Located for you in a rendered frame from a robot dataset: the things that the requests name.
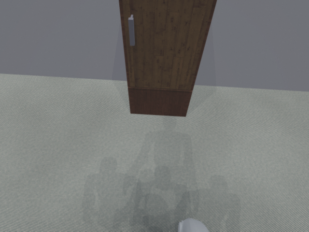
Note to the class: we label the robot right thigh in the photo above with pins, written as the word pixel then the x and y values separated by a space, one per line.
pixel 191 225

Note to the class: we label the handle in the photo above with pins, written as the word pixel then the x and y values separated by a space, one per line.
pixel 131 30

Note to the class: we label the cupboard door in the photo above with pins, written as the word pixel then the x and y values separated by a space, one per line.
pixel 168 39

